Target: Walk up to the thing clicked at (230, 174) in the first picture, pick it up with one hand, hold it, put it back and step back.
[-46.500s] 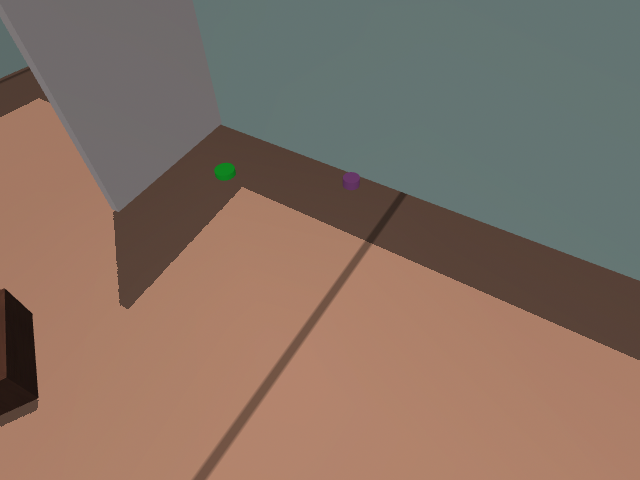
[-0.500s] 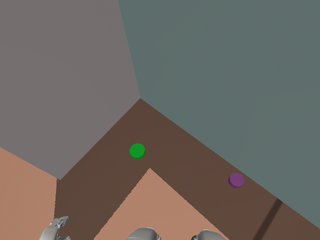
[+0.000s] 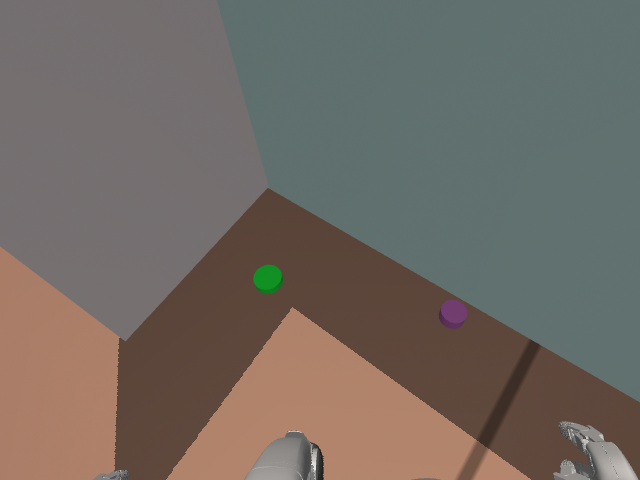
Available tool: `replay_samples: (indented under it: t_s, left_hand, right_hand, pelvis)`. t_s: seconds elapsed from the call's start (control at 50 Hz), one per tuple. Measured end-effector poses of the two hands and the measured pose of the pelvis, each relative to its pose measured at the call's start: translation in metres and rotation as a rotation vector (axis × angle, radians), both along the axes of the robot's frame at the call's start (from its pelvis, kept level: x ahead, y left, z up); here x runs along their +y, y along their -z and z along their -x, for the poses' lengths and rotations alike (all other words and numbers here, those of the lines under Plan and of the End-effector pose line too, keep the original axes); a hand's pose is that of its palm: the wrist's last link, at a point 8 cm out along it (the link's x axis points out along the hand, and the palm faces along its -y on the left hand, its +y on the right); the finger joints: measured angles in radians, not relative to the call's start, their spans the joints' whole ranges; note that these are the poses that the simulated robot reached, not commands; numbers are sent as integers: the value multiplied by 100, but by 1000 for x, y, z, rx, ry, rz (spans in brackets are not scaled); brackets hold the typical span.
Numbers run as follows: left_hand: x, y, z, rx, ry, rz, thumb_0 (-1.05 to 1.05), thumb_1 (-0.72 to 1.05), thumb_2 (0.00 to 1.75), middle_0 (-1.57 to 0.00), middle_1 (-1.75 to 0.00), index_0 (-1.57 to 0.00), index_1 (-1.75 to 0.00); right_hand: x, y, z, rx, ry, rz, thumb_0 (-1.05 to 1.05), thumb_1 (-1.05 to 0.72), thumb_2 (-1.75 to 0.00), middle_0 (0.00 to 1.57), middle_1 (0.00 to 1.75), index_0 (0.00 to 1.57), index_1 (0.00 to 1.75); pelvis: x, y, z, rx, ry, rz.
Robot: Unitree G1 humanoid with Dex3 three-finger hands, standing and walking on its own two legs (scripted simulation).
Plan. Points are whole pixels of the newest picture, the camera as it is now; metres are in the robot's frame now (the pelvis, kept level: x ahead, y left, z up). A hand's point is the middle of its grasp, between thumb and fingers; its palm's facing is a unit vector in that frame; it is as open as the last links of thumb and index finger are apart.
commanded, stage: step back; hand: left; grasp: from above
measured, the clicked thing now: (268, 279) +0.78 +0.29 -0.74
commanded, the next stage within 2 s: stand in 1.82 s
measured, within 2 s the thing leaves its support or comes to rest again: neither
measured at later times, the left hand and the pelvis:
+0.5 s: hand out of the picture -0.07 +0.31 -0.13, palm faces +0.08 -0.92 -0.38, open 7.4 cm; pelvis -0.17 +0.03 +0.01, yaw +5 degrees
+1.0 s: hand out of the picture -0.25 +0.31 -0.13, palm faces +0.05 -0.91 -0.41, open 7.4 cm; pelvis -0.30 +0.04 +0.01, yaw +3 degrees
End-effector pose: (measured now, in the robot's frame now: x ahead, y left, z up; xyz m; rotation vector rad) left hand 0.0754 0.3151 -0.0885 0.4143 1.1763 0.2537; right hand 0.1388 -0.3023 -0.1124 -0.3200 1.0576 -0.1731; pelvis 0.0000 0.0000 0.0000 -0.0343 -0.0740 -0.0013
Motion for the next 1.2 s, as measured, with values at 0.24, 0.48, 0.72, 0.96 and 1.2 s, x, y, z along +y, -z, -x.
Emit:
replay_samples:
  t_s: [0.24,0.48,0.72,0.96,1.2]
  left_hand:
    - [9,-25,60,-78,-24,-43,1,90,89,-20,-30,-20,-30]
    - [33,8,143,-87,-71,56,1,90,89,-20,-30,-20,-30]
    - [24,14,280,67,-43,21,1,90,89,-20,-30,-20,-30]
    - [31,-6,335,7,-64,22,1,90,89,-20,-30,-20,-30]
    - [40,3,314,-17,-16,84,1,90,89,-20,-30,-20,-30]
  right_hand:
    - [-17,6,157,269,22,52,0,-90,-90,20,30,20,30]
    - [27,-23,226,199,-39,83,0,-90,-90,20,30,21,30]
    - [26,-13,239,-16,-63,35,0,-90,-90,20,30,21,30]
    - [22,-3,357,158,-8,24,0,-90,-90,20,30,20,30]
    - [29,-29,408,148,47,54,0,-90,-90,20,30,21,30]
  pelvis:
    - [5,-11,74,49,-65,-51]
    - [29,-11,165,16,-103,-11]
    - [21,-1,255,26,2,-7]
    - [30,-11,296,44,-41,-40]
    - [32,-20,304,26,-25,-50]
